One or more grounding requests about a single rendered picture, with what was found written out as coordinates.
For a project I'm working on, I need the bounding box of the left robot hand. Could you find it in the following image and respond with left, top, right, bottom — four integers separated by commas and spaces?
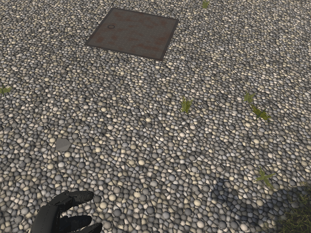
27, 190, 103, 233

